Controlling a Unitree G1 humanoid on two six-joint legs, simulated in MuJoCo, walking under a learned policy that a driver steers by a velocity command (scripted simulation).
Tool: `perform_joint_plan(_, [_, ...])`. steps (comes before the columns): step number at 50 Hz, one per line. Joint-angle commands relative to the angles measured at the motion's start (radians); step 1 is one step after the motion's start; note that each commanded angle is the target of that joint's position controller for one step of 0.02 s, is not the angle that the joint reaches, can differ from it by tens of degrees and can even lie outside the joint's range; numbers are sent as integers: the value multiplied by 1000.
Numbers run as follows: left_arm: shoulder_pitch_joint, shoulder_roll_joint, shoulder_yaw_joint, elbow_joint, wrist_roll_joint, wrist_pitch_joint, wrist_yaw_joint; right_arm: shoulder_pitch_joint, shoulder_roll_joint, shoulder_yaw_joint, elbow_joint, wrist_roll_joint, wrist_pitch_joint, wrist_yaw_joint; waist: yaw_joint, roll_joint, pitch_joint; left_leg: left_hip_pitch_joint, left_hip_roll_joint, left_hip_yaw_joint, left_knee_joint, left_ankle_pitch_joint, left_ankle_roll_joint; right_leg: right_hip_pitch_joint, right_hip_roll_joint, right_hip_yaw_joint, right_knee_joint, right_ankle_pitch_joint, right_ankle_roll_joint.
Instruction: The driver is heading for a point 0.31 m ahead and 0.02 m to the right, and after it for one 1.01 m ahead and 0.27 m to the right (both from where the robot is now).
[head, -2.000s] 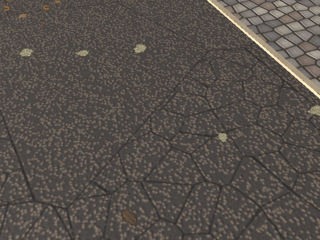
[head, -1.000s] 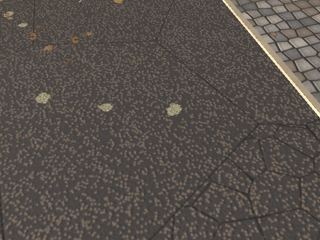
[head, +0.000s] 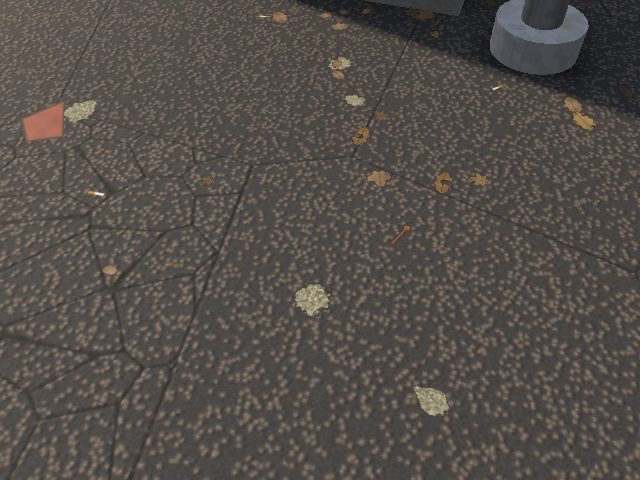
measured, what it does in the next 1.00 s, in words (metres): walks ahead, turning right: left foot, then right foot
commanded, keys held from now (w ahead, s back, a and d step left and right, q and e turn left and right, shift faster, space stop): w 0.14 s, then no key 0.22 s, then e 0.64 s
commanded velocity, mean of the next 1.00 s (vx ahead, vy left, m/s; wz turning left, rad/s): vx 0.19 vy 0.00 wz -0.18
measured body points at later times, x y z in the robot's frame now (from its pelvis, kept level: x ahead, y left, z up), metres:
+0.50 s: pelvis +0.21 +0.05 +0.00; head +0.25 +0.07 +0.45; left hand +0.28 +0.33 -0.14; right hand +0.40 -0.19 -0.09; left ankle +0.30 +0.15 -0.74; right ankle +0.18 -0.10 -0.68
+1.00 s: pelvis +0.25 +0.01 +0.01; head +0.29 -0.03 +0.46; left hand +0.45 +0.26 -0.08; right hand +0.34 -0.31 -0.11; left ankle +0.30 +0.17 -0.66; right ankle +0.24 -0.07 -0.74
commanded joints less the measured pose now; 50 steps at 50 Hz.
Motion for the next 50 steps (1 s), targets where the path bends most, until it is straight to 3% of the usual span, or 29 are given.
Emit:
perform_joint_plan(1, [44, 91, 16, -24, 4, -5, 6, -40, -81, -23, -93, -4, -24, 9, 15, -132, -12, -248, 113, -21, -56, 63, -3, 200, -274, 337, -264, 12, -182])
perform_joint_plan(4, [67, 142, 28, -1, -14, -9, 10, -101, -40, -4, -117, -16, -28, 14, 21, -122, -2, -253, 135, 27, -219, 131, -22, 177, -277, 252, -312, 134, -210])
perform_joint_plan(7, [86, 172, 33, 13, -22, 0, 14, -193, -22, 11, -134, -15, -40, 25, 51, -108, 5, -196, 127, 61, -422, 305, -27, 162, -245, 153, -327, 184, -186])
perform_joint_plan(11, [157, 184, 30, 55, -27, 25, 19, -281, -34, 7, -156, -13, -51, 39, 75, -121, -5, -89, 66, 89, -590, 439, -23, 208, -237, 89, -244, 425, -138])
perform_joint_plan(13, [155, 191, 30, 65, -30, 36, 23, -276, -55, -3, -157, -16, -52, 45, 51, -132, -27, -31, 51, 79, -645, 432, 2, 245, -248, 91, -175, 463, -106])
perform_joint_plan(15, [131, 183, 25, 63, -30, 41, 29, -145, -97, -26, -109, -31, -49, 39, -28, -114, -97, 184, 22, 100, -718, 507, 42, 220, -205, 65, -19, 549, -60])
perform_joint_plan(16, [145, 150, 11, 55, -14, 36, 30, -64, -155, -42, -93, -41, -48, 29, -60, -55, -164, 351, 104, 42, -710, 786, 77, 143, -147, 25, 138, 423, -14])
perform_joint_plan(17, [252, 66, -21, 47, 18, 27, 24, 1, -213, -45, -99, -71, -34, 17, -36, 157, -315, 686, 369, -235, -622, 1156, 224, -131, -57, -9, 465, -104, 56])
perform_joint_plan(18, [337, 65, -30, 80, -1, 33, 19, 17, -156, -29, -86, -48, -19, 24, -33, 237, -463, 722, 468, -399, -665, 1098, 329, -188, -34, 73, 645, -528, 79])
perform_joint_plan(19, [282, 152, -5, 85, -28, 46, 18, -18, -117, -19, -85, -32, -8, 31, -49, 133, -380, 606, 411, -339, -714, 899, 293, -228, -71, 109, 712, -521, 81])
perform_joint_plan(20, [200, 151, -3, 65, -40, 62, 25, -92, -94, -11, -87, -26, -8, 33, -35, 86, -255, 496, 366, -255, -750, 772, 249, -275, -96, 90, 709, -478, 81])
perform_joint_plan(21, [169, 132, -3, 66, -31, 82, 37, -160, -66, 1, -83, -30, -13, 36, -9, 45, -179, 364, 331, -184, -793, 691, 220, -254, -125, 89, 653, -431, 89])
perform_joint_plan(23, [193, 110, -1, 75, -16, 122, 58, -255, -69, -3, -70, -55, -22, 36, 50, 90, -123, 134, 281, -79, -877, 576, 196, -84, -140, 75, 554, -312, 111])
perform_joint_plan(24, [214, 101, 1, 79, -13, 132, 66, -282, -75, -7, -65, -61, -25, 33, 66, 109, -116, 82, 269, -35, -895, 557, 200, -36, -130, 56, 521, -280, 116])
perform_joint_plan(26, [197, 107, 7, 66, -11, 141, 72, -293, -101, -19, -53, -55, -24, 20, 60, 112, -114, 73, 276, 4, -904, 515, 214, -26, -122, 31, 481, -234, 110])
perform_joint_plan(29, [104, 112, 12, 18, -14, 150, 66, -268, -120, -30, -26, -41, -7, -5, 22, 84, -99, 111, 318, 4, -933, 364, 228, -73, -141, 26, 439, -183, 88])
perform_joint_plan(32, [57, 112, 18, -15, -15, 156, 54, -264, -126, -35, -8, -35, 12, -16, 10, 74, -81, 151, 339, 17, -930, 313, 224, -83, -140, 10, 387, -191, 71])
perform_joint_plan(35, [59, 110, 23, -29, -16, 157, 36, -273, -141, -41, 4, -20, 28, -17, 23, 69, -84, 200, 347, 49, -872, 382, 200, -33, -119, -27, 269, -178, 45])
perform_joint_plan(37, [110, 115, 32, -17, -12, 153, 25, -277, -138, -44, 16, 0, 40, -19, 58, 56, -94, 191, 308, 107, -770, 374, 137, 74, -79, -58, 82, -49, 5])
perform_joint_plan(38, [125, 156, 45, -20, -5, 151, 27, -228, -108, -40, 37, 2, 44, -19, 52, -27, -74, 141, 249, 170, -645, 273, 59, 129, -107, 28, -47, 84, -36])
perform_joint_plan(39, [126, 274, 71, -43, -7, 150, 46, -206, -51, -27, 15, -40, 42, -13, 1, -322, -73, -80, 109, 279, -359, -42, -53, 249, -343, 354, -101, 435, -142])
perform_joint_plan(40, [124, 297, 69, -66, 21, 136, 40, -317, -72, -32, -26, -45, 39, -21, 61, -344, -60, -237, -12, 156, -168, -275, -83, 215, -444, 524, -147, 487, -311])
perform_joint_plan(41, [116, 266, 63, -72, 32, 114, 34, -339, -102, -41, -25, -33, 40, -23, 65, -223, -81, -252, 15, 68, -58, -236, -74, 214, -399, 467, -151, 439, -307])
perform_joint_plan(42, [67, 245, 60, -76, 17, 99, 37, -312, -107, -48, -11, -21, 43, -26, 32, -179, -77, -266, 33, 45, -40, -146, -66, 226, -345, 390, -133, 413, -251])
perform_joint_plan(43, [26, 217, 55, -87, -3, 95, 41, -285, -108, -52, 14, -23, 47, -33, 15, -137, -86, -269, 44, 36, -54, -88, -69, 236, -311, 349, -122, 385, -205])
perform_joint_plan(44, [3, 201, 48, -93, -18, 98, 48, -282, -118, -57, 18, -29, 48, -39, 6, -144, -87, -256, 48, 30, -63, -43, -77, 231, -296, 329, -118, 403, -189])
perform_joint_plan(46, [18, 188, 42, -98, -16, 105, 59, -276, -100, -55, 20, -21, 41, -36, 2, -150, -118, -215, 27, 34, -65, 16, -93, 240, -269, 308, -109, 462, -190])
perform_joint_plan(50, [39, 209, 53, -105, -19, 119, 73, -307, -76, -45, 16, -13, 32, -30, 25, -158, -118, -192, 14, 23, -264, 60, -115, 280, -249, 333, -99, 393, -189])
